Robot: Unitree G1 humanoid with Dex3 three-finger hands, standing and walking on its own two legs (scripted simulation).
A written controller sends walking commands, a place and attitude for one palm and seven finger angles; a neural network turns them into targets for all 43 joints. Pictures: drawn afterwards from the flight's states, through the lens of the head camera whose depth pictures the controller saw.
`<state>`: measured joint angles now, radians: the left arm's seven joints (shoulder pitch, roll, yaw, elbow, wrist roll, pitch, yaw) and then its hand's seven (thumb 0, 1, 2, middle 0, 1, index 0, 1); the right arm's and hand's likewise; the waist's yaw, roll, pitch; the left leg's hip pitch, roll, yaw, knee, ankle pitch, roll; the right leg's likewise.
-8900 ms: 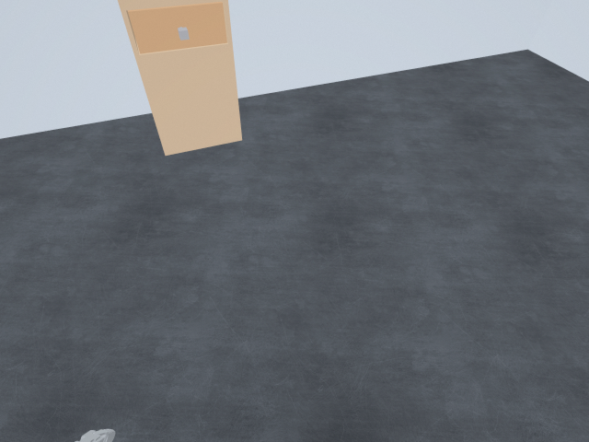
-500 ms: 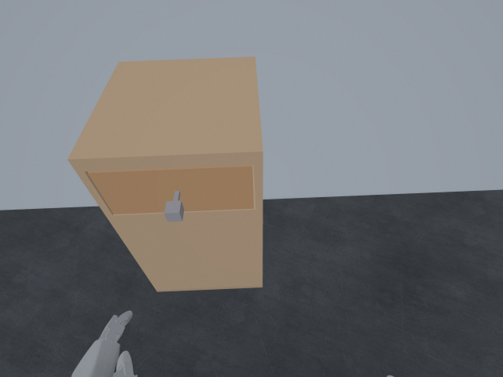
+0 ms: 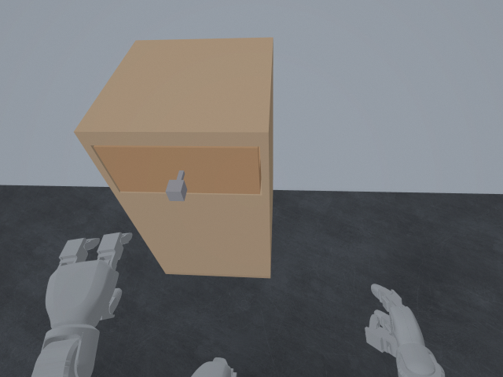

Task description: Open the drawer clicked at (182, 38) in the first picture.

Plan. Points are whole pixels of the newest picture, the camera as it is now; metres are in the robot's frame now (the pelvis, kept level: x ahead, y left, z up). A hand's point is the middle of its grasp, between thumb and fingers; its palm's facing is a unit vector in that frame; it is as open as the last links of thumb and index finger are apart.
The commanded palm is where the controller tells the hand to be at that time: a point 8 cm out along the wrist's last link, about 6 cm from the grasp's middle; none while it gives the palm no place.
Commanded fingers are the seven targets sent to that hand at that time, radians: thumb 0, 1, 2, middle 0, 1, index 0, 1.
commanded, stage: raise the hand with hooked fingers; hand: left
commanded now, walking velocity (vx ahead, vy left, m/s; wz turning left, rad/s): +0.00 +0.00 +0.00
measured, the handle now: (178, 184) +0.53 +0.26 -0.08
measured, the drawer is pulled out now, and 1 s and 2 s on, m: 0.00 0.00 0.00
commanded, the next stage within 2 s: move the hooked fingers above the handle in 1.24 s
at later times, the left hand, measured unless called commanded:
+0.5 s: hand (106, 231) +0.30 +0.27 +0.07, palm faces +0.09 -0.10 -0.99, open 12.9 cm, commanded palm +0.27 +0.27 +0.14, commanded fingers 0.00 -0.48 0.31 -0.30 -1.18 -0.30 -1.18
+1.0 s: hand (99, 196) +0.33 +0.28 +0.12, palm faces +0.02 -0.10 -0.99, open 13.8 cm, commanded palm +0.30 +0.28 +0.18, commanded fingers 0.00 -0.50 0.30 -0.30 -1.20 -0.30 -1.20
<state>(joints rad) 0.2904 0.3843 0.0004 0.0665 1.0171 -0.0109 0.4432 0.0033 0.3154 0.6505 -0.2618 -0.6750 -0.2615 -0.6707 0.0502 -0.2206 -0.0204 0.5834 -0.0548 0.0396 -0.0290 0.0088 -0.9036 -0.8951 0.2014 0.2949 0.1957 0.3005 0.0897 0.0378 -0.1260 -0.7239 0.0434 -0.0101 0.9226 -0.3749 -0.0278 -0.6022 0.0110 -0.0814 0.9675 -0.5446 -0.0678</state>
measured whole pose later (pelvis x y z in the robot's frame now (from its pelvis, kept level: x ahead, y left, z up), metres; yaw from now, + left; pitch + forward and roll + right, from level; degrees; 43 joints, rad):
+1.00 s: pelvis +0.02 +0.05 +0.05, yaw -1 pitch +3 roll +0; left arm -0.09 0.45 -0.07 0.11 0.93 0.10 0.08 0.00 -0.49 0.30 -0.31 -1.20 -0.31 -1.20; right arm 0.14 -0.24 0.00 0.62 0.02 0.12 -0.02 0.01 -0.90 -0.89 0.20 0.30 0.20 0.30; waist 0.06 0.07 -0.04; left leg -0.36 0.00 0.04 0.54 -0.23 0.02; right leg -0.24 -0.03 -0.03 0.55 -0.36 0.00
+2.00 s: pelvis +0.03 +0.03 +0.03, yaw -2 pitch +11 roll +0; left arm -0.33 0.43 -0.04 0.56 1.01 -0.05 0.23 0.00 -0.49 0.30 -0.32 -1.21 -0.32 -1.20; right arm 0.25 -0.26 -0.07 0.68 0.02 0.12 -0.03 0.01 -0.90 -0.89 0.20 0.29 0.20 0.30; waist 0.00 0.05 -0.10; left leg -0.59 0.03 0.04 0.70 -0.31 0.00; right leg -0.47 0.00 -0.03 0.71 -0.43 -0.02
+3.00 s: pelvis +0.01 +0.05 -0.01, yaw -5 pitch +24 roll -2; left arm -0.74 0.49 0.06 1.09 1.13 -0.02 0.41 0.00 -0.48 0.30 -0.32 -1.20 -0.32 -1.20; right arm 0.36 -0.25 -0.07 0.73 -0.03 0.12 -0.01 0.00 -0.90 -0.89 0.20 0.30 0.20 0.30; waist -0.13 0.06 -0.19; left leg -1.02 0.07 0.04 0.99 -0.39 0.02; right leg -0.89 0.03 -0.02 0.96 -0.49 0.00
